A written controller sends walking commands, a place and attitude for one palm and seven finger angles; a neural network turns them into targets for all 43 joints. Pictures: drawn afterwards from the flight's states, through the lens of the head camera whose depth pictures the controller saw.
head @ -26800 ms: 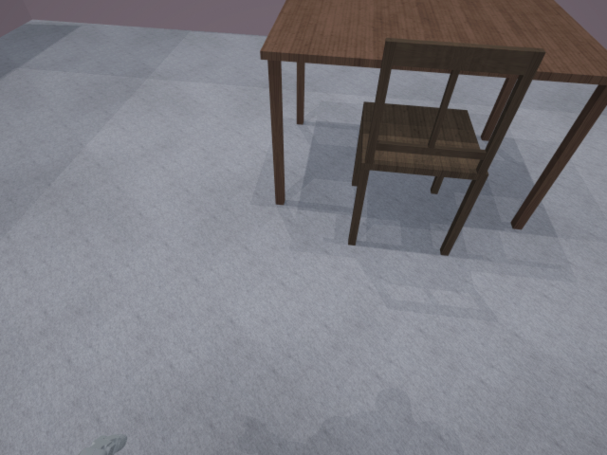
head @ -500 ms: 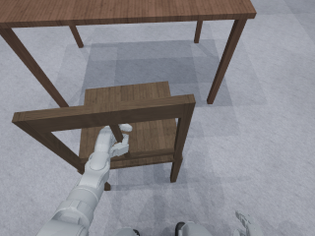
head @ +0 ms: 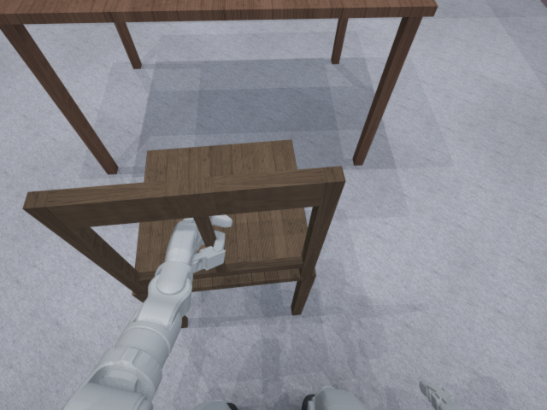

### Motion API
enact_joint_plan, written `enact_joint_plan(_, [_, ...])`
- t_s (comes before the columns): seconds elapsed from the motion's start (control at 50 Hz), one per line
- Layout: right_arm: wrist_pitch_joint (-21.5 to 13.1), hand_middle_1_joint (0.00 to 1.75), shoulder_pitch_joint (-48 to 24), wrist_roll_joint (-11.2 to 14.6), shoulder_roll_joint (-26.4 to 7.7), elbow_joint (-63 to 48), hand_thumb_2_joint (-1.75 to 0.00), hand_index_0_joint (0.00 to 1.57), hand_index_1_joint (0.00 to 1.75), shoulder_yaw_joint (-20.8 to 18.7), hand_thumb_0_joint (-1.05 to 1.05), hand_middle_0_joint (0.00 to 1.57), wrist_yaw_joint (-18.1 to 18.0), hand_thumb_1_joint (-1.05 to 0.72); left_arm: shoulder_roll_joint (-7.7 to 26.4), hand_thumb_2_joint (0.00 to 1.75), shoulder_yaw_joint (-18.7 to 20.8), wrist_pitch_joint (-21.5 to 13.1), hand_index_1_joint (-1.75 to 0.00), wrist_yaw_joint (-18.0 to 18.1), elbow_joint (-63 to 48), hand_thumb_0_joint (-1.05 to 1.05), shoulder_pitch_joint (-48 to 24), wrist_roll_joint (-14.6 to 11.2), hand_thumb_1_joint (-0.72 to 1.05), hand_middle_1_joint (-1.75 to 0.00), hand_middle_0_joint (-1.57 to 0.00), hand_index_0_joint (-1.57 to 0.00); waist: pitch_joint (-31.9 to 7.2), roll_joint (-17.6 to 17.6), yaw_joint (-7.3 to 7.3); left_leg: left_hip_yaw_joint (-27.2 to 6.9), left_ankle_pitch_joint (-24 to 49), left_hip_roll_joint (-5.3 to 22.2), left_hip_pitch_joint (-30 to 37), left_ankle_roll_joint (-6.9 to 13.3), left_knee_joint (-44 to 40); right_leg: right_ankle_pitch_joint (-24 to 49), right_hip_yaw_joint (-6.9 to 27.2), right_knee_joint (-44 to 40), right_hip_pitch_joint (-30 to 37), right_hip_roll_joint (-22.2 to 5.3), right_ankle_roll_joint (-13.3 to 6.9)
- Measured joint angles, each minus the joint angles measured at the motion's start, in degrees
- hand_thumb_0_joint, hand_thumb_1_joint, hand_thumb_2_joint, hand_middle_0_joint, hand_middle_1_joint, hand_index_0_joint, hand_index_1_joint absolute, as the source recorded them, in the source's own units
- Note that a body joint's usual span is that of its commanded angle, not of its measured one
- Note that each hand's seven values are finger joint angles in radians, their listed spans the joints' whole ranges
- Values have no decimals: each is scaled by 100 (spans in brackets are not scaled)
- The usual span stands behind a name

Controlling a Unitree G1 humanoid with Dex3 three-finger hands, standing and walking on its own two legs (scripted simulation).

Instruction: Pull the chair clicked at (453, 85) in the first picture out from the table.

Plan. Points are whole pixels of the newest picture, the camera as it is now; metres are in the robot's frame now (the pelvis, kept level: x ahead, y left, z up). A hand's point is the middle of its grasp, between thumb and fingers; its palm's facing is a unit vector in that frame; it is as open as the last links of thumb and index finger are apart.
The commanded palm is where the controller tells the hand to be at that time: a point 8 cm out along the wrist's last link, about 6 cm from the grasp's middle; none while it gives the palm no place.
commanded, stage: step backward, pulling the chair out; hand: left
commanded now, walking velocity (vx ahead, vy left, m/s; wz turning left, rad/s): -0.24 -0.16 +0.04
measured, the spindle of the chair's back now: (211, 244) +0.38 +0.11 -0.10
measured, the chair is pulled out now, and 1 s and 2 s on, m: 0.46 0.55 0.55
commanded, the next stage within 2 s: stop walking, hand still on the chair in 0.34 s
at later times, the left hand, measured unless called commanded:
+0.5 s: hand (214, 283) +0.30 +0.10 -0.06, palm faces -0.13 -0.98 -0.14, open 5.0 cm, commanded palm +0.29 +0.15 -0.04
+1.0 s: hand (213, 306) +0.26 +0.09 -0.05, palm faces -0.05 -0.99 -0.16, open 5.1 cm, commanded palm +0.25 +0.15 -0.04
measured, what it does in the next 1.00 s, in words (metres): steps on the spot: right foot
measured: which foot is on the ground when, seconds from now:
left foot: down 0.00-1.00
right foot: up 0.00-0.00, down 0.02-1.00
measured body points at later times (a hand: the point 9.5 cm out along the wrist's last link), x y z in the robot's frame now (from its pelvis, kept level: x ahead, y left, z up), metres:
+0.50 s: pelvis -0.06 +0.01 +0.00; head +0.03 +0.02 +0.44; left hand +0.30 +0.15 -0.04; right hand +0.04 -0.26 -0.12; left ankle -0.06 +0.15 -0.74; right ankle -0.05 -0.12 -0.73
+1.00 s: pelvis -0.07 -0.01 +0.00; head -0.03 -0.02 +0.45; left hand +0.26 +0.15 -0.04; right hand +0.02 -0.28 -0.12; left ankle -0.06 +0.15 -0.74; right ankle -0.06 -0.12 -0.74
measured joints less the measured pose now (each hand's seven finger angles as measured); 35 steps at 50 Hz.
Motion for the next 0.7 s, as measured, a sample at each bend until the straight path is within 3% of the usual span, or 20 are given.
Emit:
enact_joint_plan(0.04, [-48,30,66,23,119,113,-89,20,30,68,0,20,87,-90,8,80,20,-117,-145,-69,107,2,34,-31,74,-119,-20,-46,-43,61,148,40,-39,81,-45,-67,103,143,3,-635,474,45,8])
enact_joint_plan(0.08, [-61,30,-63,38,162,265,-89,20,30,128,0,20,135,-90,-19,81,145,-252,-145,-88,350,2,-101,-80,73,-117,-22,-47,108,292,188,-18,-10,279,-121,-116,292,252,-44,-1003,657,244,-14])
enact_joint_plan(0.12, [-43,30,-157,91,196,325,-89,20,30,179,0,20,110,-90,-19,81,277,-324,-145,-108,597,3,-269,-115,73,-115,-23,-48,241,367,149,-38,384,334,-238,-108,553,500,-78,-1129,725,299,-91])
enact_joint_plan(0.22, [-42,30,-272,165,36,345,-89,20,30,186,0,20,-16,-90,-38,82,502,-246,-145,-70,1009,4,-551,-95,73,-112,-23,-49,154,183,8,-317,-682,-45,-575,-54,1424,442,-28,-862,449,74,-77])
enact_joint_plan(0.36, [35,30,-405,163,-440,208,-89,20,30,24,0,20,-214,-90,-120,80,253,60,-145,40,683,2,-585,-44,73,-117,-20,-49,143,117,-221,-220,-26,-45,-10,-80,252,333,-106,-387,165,-135,136])
enact_joint_plan(0.42, [120,30,-388,128,-327,47,-89,20,30,11,0,20,-180,-91,-22,79,104,151,-145,23,411,2,-461,-54,75,-118,-17,-49,166,-192,-88,-23,23,-138,56,-3,132,635,49,-425,129,-231,194])
enact_joint_plan(0.5, [22,30,-234,51,-110,-129,-89,20,30,51,0,20,-38,-91,65,79,14,259,-145,-43,30,2,-225,-19,75,-120,-18,-48,126,-184,24,12,128,-21,-23,13,76,-239,39,-156,148,-103,79])
enact_joint_plan(0.56, [-60,30,-151,87,47,-130,-89,20,30,162,0,20,48,-90,112,80,10,300,-145,-71,-170,3,-110,-33,75,-121,-20,-47,167,-72,142,3,100,96,-82,-60,191,332,9,-679,511,-13,78])
enact_joint_plan(0.62, [-79,30,-174,154,125,-50,-89,20,30,262,0,20,84,-90,72,80,147,261,-145,-82,-126,4,-61,-122,74,-118,-21,-48,273,183,105,-93,121,261,-56,-141,191,470,-83,-918,666,156,50])
enact_joint_plan(0.7, [-56,30,-153,209,196,49,-89,20,30,337,0,20,23,-90,72,81,282,287,-145,-76,-50,5,32,-181,73,-115,-22,-49,211,159,68,-70,239,227,40,-191,22,378,-72,-796,625,121,-9])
